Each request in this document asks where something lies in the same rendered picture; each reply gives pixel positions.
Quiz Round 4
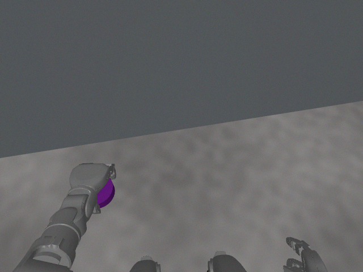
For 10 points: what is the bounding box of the left robot hand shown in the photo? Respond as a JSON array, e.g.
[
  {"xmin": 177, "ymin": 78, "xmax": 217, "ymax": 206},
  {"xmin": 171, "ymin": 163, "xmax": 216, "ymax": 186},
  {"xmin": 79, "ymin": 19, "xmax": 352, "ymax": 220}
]
[{"xmin": 69, "ymin": 163, "xmax": 116, "ymax": 214}]

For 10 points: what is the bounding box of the tin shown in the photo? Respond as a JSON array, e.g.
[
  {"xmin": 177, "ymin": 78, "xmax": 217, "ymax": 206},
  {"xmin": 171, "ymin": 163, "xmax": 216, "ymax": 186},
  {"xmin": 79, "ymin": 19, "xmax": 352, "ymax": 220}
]
[{"xmin": 97, "ymin": 178, "xmax": 115, "ymax": 208}]

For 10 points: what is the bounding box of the left robot arm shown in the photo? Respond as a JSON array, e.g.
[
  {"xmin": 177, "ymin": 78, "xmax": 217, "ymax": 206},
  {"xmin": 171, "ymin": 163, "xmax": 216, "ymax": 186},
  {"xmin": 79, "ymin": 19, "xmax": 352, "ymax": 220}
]
[{"xmin": 13, "ymin": 185, "xmax": 98, "ymax": 272}]

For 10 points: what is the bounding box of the right robot hand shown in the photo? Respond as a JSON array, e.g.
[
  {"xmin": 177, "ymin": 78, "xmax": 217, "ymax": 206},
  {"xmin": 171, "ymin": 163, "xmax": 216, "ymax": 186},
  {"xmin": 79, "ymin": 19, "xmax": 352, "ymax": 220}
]
[{"xmin": 283, "ymin": 237, "xmax": 328, "ymax": 272}]

